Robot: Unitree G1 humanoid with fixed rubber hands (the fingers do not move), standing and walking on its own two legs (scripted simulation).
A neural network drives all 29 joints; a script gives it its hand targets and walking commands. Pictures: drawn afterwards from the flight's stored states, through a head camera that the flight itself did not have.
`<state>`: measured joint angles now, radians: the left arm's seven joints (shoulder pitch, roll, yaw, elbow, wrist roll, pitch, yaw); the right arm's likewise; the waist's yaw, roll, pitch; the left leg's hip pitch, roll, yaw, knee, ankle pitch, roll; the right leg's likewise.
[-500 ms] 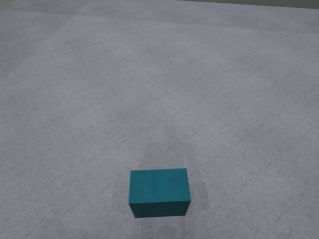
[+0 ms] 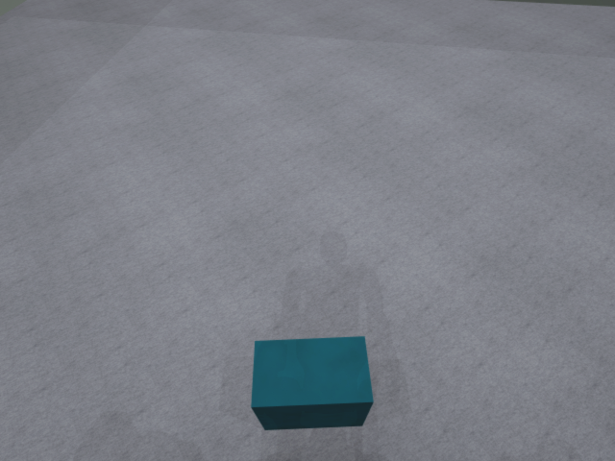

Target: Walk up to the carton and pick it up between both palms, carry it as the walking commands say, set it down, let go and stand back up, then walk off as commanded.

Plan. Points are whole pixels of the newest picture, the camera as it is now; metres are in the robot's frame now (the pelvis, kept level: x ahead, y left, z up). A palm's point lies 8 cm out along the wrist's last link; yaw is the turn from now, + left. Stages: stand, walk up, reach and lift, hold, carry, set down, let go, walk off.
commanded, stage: walk up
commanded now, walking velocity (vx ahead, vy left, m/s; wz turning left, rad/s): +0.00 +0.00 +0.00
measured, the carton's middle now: (311, 386) +0.38 +0.04 -0.64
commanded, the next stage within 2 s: stand in 0.28 s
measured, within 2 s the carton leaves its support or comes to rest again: neither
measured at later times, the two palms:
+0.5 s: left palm out of the picture +0.02 +0.22 -0.15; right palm out of the picture +0.05 -0.22 -0.15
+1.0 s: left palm out of the picture +0.08 +0.24 -0.16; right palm out of the picture +0.11 -0.22 -0.15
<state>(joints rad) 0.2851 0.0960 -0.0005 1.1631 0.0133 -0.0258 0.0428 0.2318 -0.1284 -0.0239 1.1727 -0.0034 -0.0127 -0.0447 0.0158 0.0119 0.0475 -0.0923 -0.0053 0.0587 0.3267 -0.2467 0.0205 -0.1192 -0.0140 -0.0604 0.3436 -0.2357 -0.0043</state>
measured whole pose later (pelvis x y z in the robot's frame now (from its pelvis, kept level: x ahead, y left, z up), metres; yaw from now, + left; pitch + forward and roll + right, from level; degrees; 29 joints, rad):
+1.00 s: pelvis +0.00 +0.01 -0.02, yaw +1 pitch +9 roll -1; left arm 0.16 0.19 -0.02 0.87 -0.05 0.20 0.06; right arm 0.13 -0.19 0.05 0.83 0.07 0.20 -0.06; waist -0.01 0.01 -0.05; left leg -0.39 0.00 0.05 0.62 -0.39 0.03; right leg -0.40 -0.03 -0.07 0.61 -0.36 0.00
